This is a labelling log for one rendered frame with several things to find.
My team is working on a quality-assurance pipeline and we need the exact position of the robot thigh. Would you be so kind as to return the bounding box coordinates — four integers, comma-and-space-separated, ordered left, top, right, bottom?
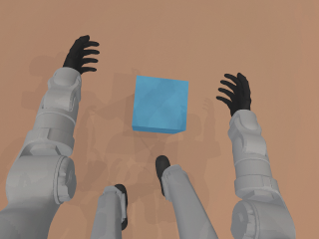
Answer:
90, 190, 127, 239
161, 169, 219, 239

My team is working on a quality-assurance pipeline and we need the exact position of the left robot thigh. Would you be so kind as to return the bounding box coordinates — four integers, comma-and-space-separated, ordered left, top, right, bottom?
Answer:
90, 190, 127, 239

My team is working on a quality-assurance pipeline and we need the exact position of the right robot upper arm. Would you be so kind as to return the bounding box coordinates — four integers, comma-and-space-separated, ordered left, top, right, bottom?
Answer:
230, 199, 295, 239

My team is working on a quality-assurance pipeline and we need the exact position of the right robot thigh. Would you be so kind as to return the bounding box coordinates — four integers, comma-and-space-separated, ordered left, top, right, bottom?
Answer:
161, 169, 219, 239

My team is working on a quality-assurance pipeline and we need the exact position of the robot right forearm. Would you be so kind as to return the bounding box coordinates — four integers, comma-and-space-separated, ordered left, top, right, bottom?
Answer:
227, 110, 296, 239

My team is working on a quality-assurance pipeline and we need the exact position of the right robot hand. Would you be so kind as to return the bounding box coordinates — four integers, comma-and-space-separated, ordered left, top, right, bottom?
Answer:
216, 73, 251, 116

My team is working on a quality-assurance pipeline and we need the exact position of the robot left forearm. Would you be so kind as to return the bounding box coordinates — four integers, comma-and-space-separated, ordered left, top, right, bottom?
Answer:
5, 67, 82, 201

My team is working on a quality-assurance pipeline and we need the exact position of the carton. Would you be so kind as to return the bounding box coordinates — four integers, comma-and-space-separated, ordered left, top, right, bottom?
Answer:
132, 75, 189, 134

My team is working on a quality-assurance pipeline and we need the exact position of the left robot hand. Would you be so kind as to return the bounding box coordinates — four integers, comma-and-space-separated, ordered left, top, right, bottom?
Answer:
63, 35, 100, 75

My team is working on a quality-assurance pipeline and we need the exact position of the left robot upper arm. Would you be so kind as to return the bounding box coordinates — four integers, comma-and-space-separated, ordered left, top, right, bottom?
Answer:
0, 154, 77, 239

